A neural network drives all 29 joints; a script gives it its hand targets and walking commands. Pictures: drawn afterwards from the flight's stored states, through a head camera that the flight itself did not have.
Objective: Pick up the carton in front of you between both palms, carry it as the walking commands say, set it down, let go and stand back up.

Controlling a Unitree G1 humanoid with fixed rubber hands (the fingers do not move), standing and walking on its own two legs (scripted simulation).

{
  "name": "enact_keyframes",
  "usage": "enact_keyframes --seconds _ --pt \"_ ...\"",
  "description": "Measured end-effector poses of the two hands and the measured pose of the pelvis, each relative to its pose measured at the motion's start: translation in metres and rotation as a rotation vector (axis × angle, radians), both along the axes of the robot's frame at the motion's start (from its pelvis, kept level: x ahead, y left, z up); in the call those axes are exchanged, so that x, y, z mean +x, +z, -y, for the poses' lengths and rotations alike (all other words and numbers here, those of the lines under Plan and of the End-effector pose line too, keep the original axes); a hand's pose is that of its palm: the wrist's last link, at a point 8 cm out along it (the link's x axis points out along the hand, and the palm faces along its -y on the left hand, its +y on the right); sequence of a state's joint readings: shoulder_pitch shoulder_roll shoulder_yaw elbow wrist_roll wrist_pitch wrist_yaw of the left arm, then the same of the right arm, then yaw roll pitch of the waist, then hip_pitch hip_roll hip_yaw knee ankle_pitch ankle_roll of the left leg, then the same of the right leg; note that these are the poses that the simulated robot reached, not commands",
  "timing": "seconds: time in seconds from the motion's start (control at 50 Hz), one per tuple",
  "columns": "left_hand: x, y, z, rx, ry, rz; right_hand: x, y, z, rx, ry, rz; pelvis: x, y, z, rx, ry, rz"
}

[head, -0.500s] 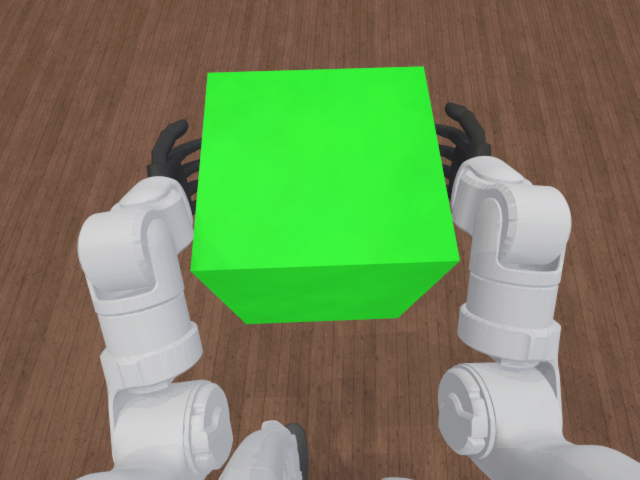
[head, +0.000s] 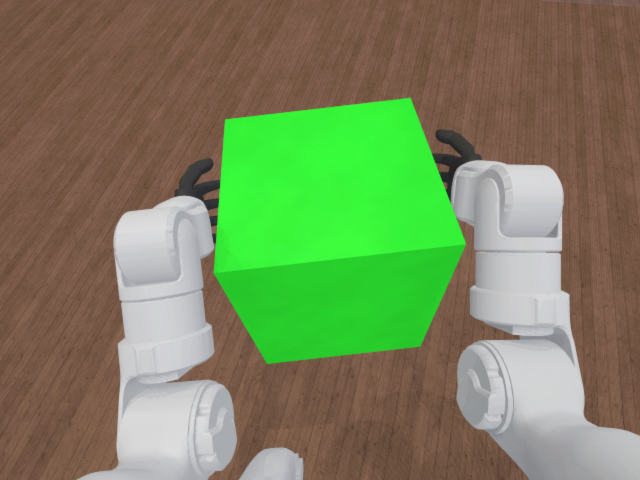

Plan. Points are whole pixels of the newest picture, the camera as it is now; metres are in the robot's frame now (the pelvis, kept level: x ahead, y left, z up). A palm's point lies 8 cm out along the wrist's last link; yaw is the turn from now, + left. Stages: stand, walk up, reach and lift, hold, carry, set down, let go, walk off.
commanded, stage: carry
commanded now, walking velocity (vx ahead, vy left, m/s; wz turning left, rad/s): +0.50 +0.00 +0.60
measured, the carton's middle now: (331, 243) +0.38 +0.01 +0.08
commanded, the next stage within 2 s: none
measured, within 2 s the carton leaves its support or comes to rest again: neither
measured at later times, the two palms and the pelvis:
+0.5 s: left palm (239, 48) +0.71 +0.15 +0.17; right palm (433, 50) +0.67 -0.14 +0.17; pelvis +0.31 +0.05 +0.03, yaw -4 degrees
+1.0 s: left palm out of the picture +1.04 +0.06 +0.23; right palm out of the picture +0.98 -0.23 +0.23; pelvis +0.63 +0.00 +0.07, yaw -18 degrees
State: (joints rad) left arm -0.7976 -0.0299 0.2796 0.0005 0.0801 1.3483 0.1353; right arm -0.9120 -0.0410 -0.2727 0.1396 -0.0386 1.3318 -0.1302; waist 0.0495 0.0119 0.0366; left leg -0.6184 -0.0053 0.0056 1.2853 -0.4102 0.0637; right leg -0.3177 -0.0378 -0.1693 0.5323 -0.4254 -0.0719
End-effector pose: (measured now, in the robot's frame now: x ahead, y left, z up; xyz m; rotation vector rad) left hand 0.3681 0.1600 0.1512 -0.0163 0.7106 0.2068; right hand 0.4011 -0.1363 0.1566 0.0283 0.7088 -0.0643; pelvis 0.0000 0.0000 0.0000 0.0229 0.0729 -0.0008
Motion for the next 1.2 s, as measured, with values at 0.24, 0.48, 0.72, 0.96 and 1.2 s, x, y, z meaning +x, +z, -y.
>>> enact_keyframes --seconds 0.24,0.48,0.72,0.96,1.2 --pt "0.152 0.011 -0.061 -0.034 0.093 0.037 0.170 0.010 -0.063 -0.017 0.076 0.035 0.165 -0.009 -0.017 0.018 0.062 0.010" --pt "0.324 0.011 0.003 -0.068 -0.166 -0.015 0.256 0.009 0.003 -0.049 -0.195 -0.015 0.294 0.033 -0.046 -0.049 -0.050 0.015" --pt "0.502 0.048 0.056 -0.032 -0.247 0.056 0.418 0.045 0.055 -0.052 -0.248 0.056 0.474 0.025 -0.018 -0.079 -0.163 0.026" --pt "0.644 0.067 0.085 -0.006 -0.263 -0.016 0.562 0.065 0.085 -0.009 -0.277 -0.015 0.604 0.069 0.004 -0.026 -0.294 0.003" --pt "0.814 0.094 0.200 -0.023 -0.545 -0.028 0.636 0.082 0.166 -0.069 -0.546 -0.039 0.768 0.085 0.002 0.004 -0.465 0.006"
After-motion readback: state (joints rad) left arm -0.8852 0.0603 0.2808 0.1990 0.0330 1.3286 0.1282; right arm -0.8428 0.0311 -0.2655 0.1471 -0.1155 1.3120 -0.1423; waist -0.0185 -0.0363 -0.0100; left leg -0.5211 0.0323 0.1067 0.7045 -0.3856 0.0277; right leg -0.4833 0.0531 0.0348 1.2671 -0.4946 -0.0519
